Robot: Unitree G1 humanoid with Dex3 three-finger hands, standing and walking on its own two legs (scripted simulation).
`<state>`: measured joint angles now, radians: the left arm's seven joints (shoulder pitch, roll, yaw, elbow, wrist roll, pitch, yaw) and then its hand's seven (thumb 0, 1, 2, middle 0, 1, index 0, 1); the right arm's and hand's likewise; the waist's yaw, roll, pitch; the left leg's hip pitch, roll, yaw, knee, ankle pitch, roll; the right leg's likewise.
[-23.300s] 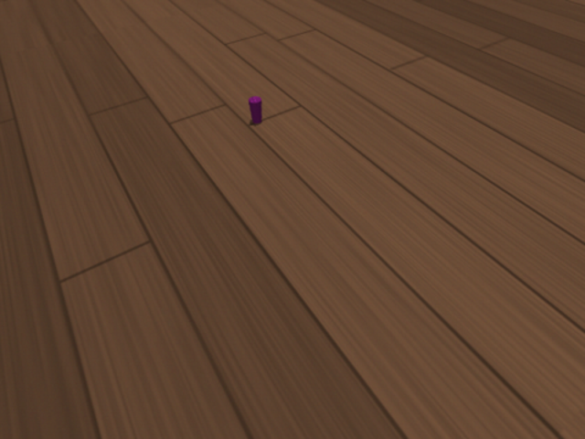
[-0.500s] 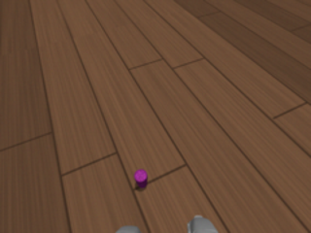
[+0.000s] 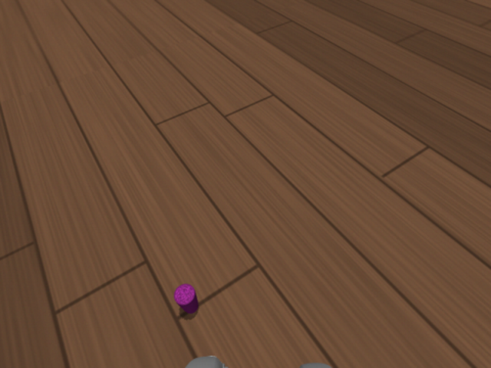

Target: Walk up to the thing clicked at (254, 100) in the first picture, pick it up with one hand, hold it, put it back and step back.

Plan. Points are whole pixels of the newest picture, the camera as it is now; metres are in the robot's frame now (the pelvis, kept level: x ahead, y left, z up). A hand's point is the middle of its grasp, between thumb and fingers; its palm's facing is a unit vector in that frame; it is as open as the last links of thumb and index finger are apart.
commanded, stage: stand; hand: left
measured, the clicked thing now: (188, 300) +0.44 +0.25 -0.68
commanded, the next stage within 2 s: none
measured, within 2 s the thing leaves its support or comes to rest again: neither
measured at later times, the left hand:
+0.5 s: hand out of the picture +0.12 +0.22 -0.11, palm faces -0.02 -0.94 -0.34, open 7.4 cm
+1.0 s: hand out of the picture +0.07 +0.24 -0.12, palm faces -0.02 -0.94 -0.35, open 7.4 cm
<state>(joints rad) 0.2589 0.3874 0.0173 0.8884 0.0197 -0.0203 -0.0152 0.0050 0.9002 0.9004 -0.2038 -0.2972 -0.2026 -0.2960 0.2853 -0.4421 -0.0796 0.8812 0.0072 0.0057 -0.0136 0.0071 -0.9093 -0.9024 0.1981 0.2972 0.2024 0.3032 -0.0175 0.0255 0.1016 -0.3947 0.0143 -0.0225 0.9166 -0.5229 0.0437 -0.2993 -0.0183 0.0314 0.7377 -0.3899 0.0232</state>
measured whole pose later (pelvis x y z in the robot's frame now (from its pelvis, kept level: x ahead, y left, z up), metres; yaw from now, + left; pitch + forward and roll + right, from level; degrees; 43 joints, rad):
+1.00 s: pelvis +0.00 -0.02 +0.04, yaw +0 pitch -2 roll +0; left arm 0.11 0.36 0.01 1.16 0.01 -0.02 -0.01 0.01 0.90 0.90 -0.20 -0.30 -0.20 -0.30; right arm 0.11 -0.34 0.00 1.17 -0.02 -0.01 0.02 0.00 -0.91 -0.90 0.20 0.30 0.21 0.30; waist -0.01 0.01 0.06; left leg -0.16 0.03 0.01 0.33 -0.13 -0.02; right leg -0.11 0.00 0.02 0.33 -0.17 0.01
